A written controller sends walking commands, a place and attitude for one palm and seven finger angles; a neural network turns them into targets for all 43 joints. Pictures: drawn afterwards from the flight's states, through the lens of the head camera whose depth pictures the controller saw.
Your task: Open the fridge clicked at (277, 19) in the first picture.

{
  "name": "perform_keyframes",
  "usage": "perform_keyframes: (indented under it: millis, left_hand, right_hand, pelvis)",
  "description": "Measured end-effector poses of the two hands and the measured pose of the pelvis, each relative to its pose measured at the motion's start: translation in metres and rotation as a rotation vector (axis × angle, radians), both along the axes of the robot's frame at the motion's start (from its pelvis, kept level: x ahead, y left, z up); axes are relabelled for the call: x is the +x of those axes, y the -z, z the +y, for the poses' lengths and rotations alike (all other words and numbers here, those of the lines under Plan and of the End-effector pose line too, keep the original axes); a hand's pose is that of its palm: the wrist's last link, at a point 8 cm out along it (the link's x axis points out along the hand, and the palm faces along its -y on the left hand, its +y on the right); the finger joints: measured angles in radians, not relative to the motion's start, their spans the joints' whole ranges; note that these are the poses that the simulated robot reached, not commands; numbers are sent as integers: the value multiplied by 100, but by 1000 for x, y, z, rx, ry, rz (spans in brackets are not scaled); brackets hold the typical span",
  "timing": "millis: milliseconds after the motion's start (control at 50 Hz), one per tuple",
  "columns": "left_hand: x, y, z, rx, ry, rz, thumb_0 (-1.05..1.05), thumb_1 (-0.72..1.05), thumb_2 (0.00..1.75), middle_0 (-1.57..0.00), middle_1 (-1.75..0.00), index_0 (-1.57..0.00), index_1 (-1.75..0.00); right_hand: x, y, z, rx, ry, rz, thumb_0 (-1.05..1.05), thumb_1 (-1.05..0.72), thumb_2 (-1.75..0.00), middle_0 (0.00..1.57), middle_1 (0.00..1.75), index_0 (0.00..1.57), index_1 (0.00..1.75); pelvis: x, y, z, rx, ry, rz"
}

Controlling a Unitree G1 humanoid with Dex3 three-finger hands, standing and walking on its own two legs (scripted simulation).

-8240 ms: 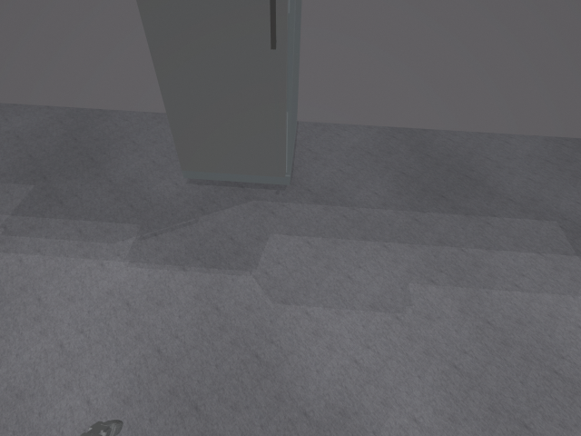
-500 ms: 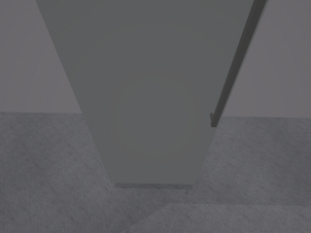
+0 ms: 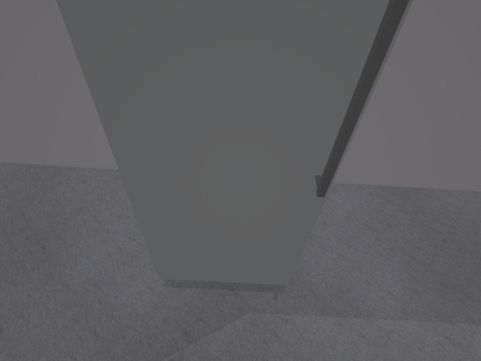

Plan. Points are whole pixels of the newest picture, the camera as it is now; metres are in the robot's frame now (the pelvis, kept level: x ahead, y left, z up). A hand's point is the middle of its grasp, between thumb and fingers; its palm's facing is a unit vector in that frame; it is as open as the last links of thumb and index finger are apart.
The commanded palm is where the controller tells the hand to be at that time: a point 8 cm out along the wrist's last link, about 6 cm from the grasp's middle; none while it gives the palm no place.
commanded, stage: come to a stop and stand still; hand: right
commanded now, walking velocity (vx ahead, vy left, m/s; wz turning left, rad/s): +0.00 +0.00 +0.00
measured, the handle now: (352, 101) +0.51 -0.16 +0.20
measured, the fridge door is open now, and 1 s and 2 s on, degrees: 0 0 0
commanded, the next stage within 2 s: look again from close up in 0.06 s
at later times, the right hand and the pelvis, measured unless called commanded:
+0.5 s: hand out of the picture +0.03 -0.17 -0.17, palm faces +0.03 +0.98 -0.20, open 7.4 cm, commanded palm none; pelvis +0.02 +0.01 +0.00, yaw +0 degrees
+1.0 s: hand out of the picture +0.04 -0.16 -0.17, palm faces +0.04 +0.98 -0.21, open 7.4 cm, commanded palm none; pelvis +0.02 +0.02 +0.00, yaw -1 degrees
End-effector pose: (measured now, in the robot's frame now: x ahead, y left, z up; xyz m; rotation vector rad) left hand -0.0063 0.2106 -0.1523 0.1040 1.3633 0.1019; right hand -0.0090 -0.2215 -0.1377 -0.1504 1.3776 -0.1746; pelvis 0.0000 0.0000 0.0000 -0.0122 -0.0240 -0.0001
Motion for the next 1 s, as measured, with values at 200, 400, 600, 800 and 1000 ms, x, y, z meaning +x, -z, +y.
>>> perform_keyframes:
  millis: [200, 400, 600, 800, 1000]
  left_hand:
    - [12, -4, 10, 24, 0, 8, 1, 91, 90, -20, -30, -19, -30]
    - [27, -6, 19, 39, 8, 7, 1, 91, 90, -20, -30, -19, -30]
    - [39, -7, 25, 49, 16, -5, 1, 91, 90, -20, -30, -19, -30]
    - [42, -8, 29, 50, 25, -5, 1, 91, 90, -20, -30, -19, -30]
    - [39, -8, 30, 47, 27, 1, 1, 91, 90, -20, -30, -19, -30]
  right_hand:
    - [16, 3, 6, 12, -8, -3, 1, -91, -90, 20, 30, 20, 30]
    - [31, 3, 7, 9, -10, -16, 1, -91, -90, 20, 30, 20, 30]
    - [43, 2, 7, 3, -12, -37, 1, -91, -90, 20, 30, 20, 30]
    - [46, 1, 7, -2, -9, -46, 0, -91, -90, 20, 30, 20, 30]
    - [40, 0, 8, -4, -2, -36, 0, -90, -90, 20, 30, 20, 30]
  pelvis:
    - [8, -1, 5, 3, 0, -2]
    - [16, -2, 10, 6, 4, 1]
    - [21, -2, 13, 6, 6, -2]
    - [21, -3, 16, 6, 11, -3]
    - [19, -3, 19, 5, 13, -5]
